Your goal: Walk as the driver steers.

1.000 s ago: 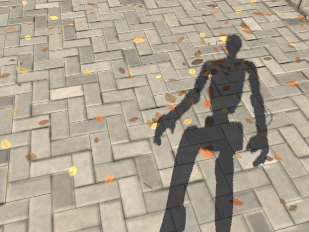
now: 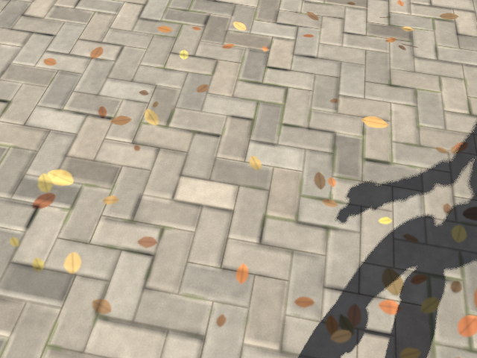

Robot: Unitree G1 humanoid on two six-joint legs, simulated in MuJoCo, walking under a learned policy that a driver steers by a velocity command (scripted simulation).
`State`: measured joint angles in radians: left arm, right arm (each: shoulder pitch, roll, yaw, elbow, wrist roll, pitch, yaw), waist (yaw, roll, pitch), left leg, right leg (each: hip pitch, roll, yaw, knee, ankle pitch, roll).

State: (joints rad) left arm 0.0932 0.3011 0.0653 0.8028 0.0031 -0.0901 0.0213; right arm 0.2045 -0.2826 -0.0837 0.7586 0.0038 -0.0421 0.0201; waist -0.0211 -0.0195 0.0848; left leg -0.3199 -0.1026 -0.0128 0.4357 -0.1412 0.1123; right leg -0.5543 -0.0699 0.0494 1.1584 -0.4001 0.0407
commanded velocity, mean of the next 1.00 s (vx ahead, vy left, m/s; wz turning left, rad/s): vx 0.06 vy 0.00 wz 0.12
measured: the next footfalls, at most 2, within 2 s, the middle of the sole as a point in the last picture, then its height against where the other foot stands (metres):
right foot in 0.28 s outside the picture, level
left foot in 1.70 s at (193, 285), level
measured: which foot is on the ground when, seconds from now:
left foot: down 0.00-1.00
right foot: up 0.00-0.26, down 0.28-1.00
